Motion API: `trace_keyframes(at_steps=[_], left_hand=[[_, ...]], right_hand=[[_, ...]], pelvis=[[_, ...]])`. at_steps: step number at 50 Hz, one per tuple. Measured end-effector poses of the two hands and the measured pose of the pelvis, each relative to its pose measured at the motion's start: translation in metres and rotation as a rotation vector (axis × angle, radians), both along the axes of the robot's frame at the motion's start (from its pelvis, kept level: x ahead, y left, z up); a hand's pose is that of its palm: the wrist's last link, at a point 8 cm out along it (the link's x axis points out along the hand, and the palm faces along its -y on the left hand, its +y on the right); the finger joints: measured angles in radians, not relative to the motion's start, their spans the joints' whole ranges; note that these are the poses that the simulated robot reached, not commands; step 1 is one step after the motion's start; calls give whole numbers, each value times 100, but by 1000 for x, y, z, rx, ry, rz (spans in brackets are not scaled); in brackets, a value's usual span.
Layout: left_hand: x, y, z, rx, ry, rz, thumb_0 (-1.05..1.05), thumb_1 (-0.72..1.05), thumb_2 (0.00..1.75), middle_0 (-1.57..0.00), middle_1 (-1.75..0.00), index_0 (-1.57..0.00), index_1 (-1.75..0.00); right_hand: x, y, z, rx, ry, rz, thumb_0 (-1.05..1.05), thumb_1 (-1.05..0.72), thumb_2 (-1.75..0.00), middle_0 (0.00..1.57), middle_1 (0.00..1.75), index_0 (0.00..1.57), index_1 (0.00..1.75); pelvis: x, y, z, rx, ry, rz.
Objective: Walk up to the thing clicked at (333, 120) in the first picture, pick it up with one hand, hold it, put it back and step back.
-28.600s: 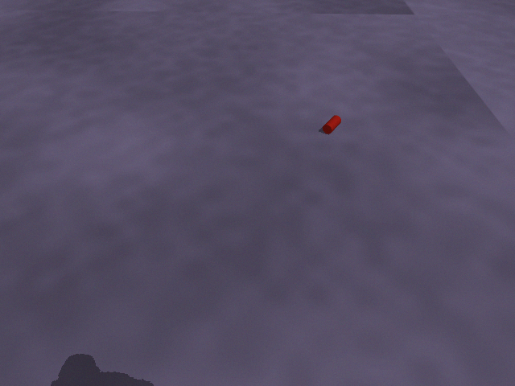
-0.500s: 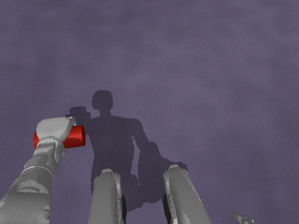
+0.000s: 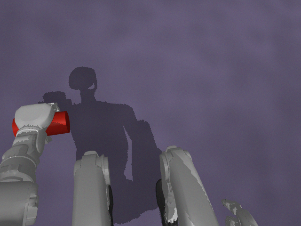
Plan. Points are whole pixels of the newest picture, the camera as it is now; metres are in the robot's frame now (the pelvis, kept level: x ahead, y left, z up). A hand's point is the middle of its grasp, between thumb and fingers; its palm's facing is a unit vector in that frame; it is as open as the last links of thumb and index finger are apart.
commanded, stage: crouch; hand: left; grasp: from above
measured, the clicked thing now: (43, 125) +0.41 +0.29 -0.18
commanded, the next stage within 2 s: lower in 0.46 s
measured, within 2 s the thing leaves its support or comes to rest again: neither
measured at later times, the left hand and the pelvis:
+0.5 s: hand (50, 130) +0.40 +0.29 -0.23, palm faces -0.45 -0.08 -0.89, open 9.5 cm; pelvis -0.01 -0.01 -0.06, yaw -1 degrees
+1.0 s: hand (57, 134) +0.40 +0.29 -0.29, palm faces -0.45 -0.10 -0.89, open 9.5 cm; pelvis +0.00 -0.01 -0.11, yaw -4 degrees
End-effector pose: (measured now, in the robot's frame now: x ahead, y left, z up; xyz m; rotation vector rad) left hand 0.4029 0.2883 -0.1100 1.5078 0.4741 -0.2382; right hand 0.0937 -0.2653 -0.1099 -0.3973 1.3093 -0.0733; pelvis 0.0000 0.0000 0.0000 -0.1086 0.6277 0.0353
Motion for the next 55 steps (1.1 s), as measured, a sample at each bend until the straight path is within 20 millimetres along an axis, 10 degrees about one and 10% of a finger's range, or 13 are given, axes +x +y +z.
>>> trace_keyframes(at_steps=[23,55], left_hand=[[5,3,-61,-11,14,6,-1,7,52,-72,-54,-72,-52],[8,3,-135,-34,8,5,-1,6,53,-74,-53,-73,-51]], right_hand=[[-31,-7,-60,14,74,-5,0,-90,-90,20,30,20,30],[-32,-13,-92,-20,110,78,0,-90,-90,20,30,20,30]], pelvis=[[-6,-5,-61,4,-38,-28],[-2,-6,-109,-18,-98,-58]])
